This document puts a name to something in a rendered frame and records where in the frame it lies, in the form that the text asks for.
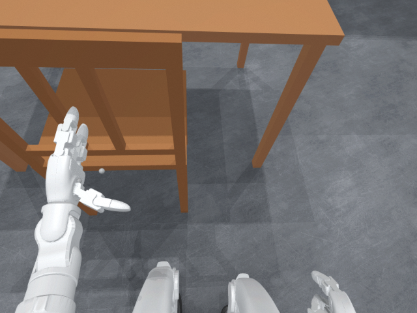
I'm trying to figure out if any chair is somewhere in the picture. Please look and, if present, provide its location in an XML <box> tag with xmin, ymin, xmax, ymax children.
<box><xmin>0</xmin><ymin>29</ymin><xmax>188</xmax><ymax>216</ymax></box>

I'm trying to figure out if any robot left thigh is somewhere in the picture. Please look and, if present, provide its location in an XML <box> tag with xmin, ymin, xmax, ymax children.
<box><xmin>132</xmin><ymin>266</ymin><xmax>179</xmax><ymax>313</ymax></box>

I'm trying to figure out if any robot thigh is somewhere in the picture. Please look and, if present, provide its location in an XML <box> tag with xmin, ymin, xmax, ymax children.
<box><xmin>228</xmin><ymin>278</ymin><xmax>280</xmax><ymax>313</ymax></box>
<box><xmin>132</xmin><ymin>266</ymin><xmax>179</xmax><ymax>313</ymax></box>

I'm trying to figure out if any left robot forearm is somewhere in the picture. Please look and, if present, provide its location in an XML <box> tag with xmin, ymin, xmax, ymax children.
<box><xmin>15</xmin><ymin>201</ymin><xmax>83</xmax><ymax>313</ymax></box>

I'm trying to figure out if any left robot hand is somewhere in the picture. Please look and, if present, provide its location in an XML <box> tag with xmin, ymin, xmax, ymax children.
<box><xmin>46</xmin><ymin>106</ymin><xmax>131</xmax><ymax>213</ymax></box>

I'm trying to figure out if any table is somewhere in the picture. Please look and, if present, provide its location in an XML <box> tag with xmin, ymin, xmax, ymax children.
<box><xmin>0</xmin><ymin>0</ymin><xmax>345</xmax><ymax>171</ymax></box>

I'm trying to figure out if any right robot hand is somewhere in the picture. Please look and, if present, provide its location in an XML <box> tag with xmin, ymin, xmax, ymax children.
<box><xmin>308</xmin><ymin>271</ymin><xmax>356</xmax><ymax>313</ymax></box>

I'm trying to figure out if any robot right thigh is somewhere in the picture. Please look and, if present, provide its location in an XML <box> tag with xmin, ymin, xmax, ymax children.
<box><xmin>228</xmin><ymin>278</ymin><xmax>280</xmax><ymax>313</ymax></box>

